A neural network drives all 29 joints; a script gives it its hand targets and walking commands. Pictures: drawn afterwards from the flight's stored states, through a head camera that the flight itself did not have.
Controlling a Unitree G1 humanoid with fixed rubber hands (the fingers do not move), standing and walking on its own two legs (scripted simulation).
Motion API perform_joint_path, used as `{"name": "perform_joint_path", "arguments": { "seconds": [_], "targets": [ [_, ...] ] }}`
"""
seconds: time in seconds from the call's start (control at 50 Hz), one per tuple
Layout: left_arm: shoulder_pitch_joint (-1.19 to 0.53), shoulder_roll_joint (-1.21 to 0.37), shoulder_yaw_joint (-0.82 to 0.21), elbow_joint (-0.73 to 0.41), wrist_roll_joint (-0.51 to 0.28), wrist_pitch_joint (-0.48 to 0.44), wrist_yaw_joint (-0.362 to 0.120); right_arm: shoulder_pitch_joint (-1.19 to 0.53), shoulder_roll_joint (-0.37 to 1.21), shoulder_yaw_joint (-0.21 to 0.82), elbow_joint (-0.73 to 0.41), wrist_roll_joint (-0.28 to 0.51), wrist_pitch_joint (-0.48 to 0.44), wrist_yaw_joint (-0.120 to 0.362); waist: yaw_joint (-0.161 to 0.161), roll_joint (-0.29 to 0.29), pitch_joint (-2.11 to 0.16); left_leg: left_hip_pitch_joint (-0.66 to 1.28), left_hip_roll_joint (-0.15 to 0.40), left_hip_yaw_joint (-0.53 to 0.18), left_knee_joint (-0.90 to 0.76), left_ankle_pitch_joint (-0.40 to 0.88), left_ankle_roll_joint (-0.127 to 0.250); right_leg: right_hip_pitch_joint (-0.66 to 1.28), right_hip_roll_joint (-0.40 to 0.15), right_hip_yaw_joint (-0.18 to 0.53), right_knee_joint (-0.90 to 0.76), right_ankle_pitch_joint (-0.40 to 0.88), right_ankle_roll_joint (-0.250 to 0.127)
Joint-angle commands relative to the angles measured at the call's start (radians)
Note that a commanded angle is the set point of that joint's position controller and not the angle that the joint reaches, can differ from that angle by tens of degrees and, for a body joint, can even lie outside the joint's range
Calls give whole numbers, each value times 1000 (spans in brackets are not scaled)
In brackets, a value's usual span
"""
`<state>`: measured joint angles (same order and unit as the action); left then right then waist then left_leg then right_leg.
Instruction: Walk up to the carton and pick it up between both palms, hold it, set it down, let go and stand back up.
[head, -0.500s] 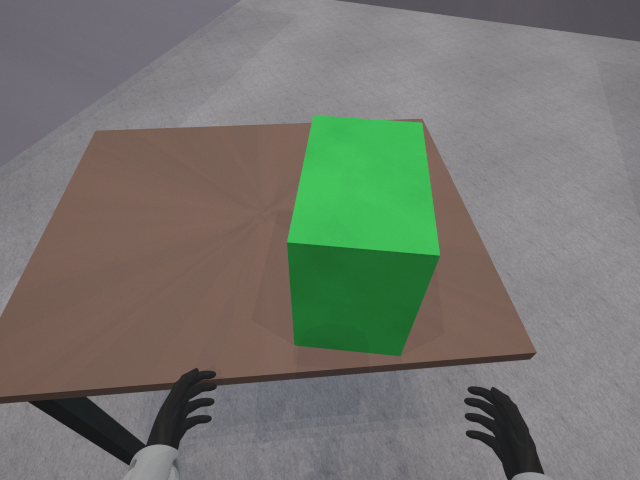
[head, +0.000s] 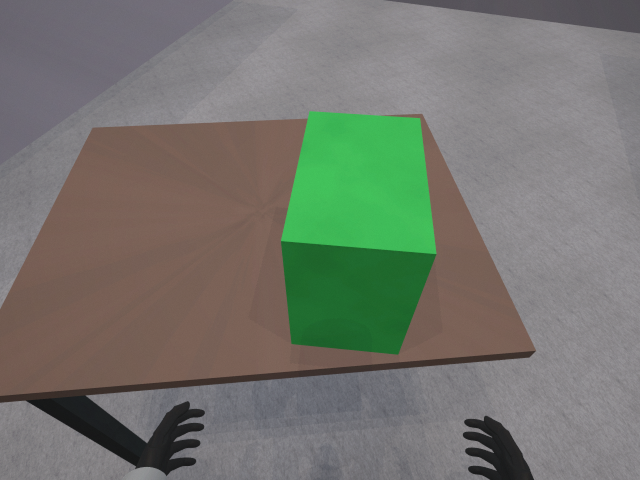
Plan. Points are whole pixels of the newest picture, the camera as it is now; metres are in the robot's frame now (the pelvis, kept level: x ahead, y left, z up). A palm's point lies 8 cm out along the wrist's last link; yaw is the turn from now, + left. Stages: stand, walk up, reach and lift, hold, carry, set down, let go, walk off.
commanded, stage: set down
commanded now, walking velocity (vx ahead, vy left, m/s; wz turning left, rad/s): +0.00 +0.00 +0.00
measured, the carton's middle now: (354, 233) +0.45 -0.01 +0.03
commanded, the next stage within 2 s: let go in 0.04 s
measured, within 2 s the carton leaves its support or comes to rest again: neither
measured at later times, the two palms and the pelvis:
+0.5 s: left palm (160, 463) +0.15 +0.22 -0.08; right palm out of the picture +0.14 -0.23 -0.09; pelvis -0.01 +0.00 +0.00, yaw +0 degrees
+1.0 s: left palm out of the picture +0.01 +0.25 -0.13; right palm out of the picture +0.03 -0.22 -0.13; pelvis -0.02 +0.01 -0.01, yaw +4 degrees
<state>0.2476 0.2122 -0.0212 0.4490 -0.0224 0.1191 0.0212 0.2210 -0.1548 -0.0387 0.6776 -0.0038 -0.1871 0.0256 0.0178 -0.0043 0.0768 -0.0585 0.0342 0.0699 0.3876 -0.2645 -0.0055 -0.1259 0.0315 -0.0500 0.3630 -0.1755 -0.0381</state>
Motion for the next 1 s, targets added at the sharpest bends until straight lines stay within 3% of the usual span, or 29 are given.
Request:
{"name": "perform_joint_path", "arguments": {
  "seconds": [0.0, 0.14, 0.24, 0.42, 0.52, 0.54, 0.58, 0.6, 0.62, 0.66, 0.7, 0.76, 0.8, 0.88, 0.98],
  "targets": [
    [-104, 107, 43, -118, 6, -11, 6, -76, -100, -41, -102, -17, -35, 1, -4, 19, -80, -117, -3, 3, -66, 181, -11, 101, -34, 50, -43, 87, 6],
    [-133, 112, 48, -103, 15, -11, 12, -92, -112, -56, -74, -31, -48, 4, -3, 33, -115, -123, 0, 5, -46, 202, -16, 114, -28, 41, -16, 119, 6],
    [-129, 106, 44, -95, 10, -25, 6, -89, -119, -52, -55, -28, -68, 0, -9, 17, -140, -114, -3, -2, -27, 250, -18, 125, -26, 40, 1, 186, 12],
    [-121, 113, 52, -80, 8, -26, 2, -97, -123, -41, -54, -20, -79, 0, -4, -2, -137, -118, -12, -1, -22, 234, -15, 126, -32, 45, 1, 198, 14],
    [-139, 108, 47, -92, 2, -20, 4, -96, -120, -49, -68, -21, -65, -1, -5, 14, -107, -146, -9, 4, -34, 172, -11, 118, -34, 45, -5, 119, 10],
    [15, 144, 93, 37, 110, -94, -10, 34, -147, -36, 16, -16, 80, -6, 27, 68, -155, -192, 68, -89, 48, 280, 28, 75, -125, 64, 37, 202, 11],
    [29, 146, 99, 67, 97, -129, -27, 73, -140, -39, 5, -34, 164, -11, -1, 15, -99, -257, 54, -101, 59, 80, 30, 42, -128, 77, 18, 112, 6],
    [23, 127, 97, 73, 95, -139, -31, 61, -151, -42, -1, -34, 172, -11, -1, -16, -110, -213, 58, -90, 82, 138, 28, 31, -132, 85, 38, 232, 1],
    [20, 104, 89, 85, 86, -147, -33, 54, -150, -40, -10, -30, 174, -13, 1, -8, -162, -188, 57, -83, 97, 161, 31, 18, -140, 92, 52, 290, -8],
    [2, 84, 78, 96, 76, -152, -38, 47, -136, -39, -11, -22, 174, -9, -3, -8, -158, -213, 41, -85, 94, 56, 28, -21, -143, 94, 24, 191, -23],
    [-20, 90, 80, 107, 74, -153, -33, 49, -131, -37, 0, -25, 172, -5, -9, -23, -130, -250, 40, -106, 92, 45, 29, -43, -153, 104, 9, 107, -34],
    [12, 86, 80, 155, 67, -155, -27, 81, -131, -35, 31, -32, 167, -9, -9, 18, -83, -245, 49, -127, 62, 58, 34, -103, -144, 103, -8, 3, -25],
    [20, 80, 79, 179, 63, -156, -21, 113, -141, -39, 47, -33, 164, -12, -17, 9, -86, -255, 50, -142, 52, 45, 42, -101, -143, 98, -23, -43, -27],
    [91, 91, 85, 245, 63, -160, -11, 151, -132, -33, 86, -32, 157, -21, -4, 22, -109, -244, 56, -161, 27, 65, 56, -80, -139, 86, -1, -15, -17],
    [143, 71, 85, 326, 56, -154, -6, 191, -130, -26, 134, -30, 154, -31, 4, 36, -63, -307, 56, -185, -32, -3, 68, -65, -131, 70, -5, -42, -7]
  ]
}}
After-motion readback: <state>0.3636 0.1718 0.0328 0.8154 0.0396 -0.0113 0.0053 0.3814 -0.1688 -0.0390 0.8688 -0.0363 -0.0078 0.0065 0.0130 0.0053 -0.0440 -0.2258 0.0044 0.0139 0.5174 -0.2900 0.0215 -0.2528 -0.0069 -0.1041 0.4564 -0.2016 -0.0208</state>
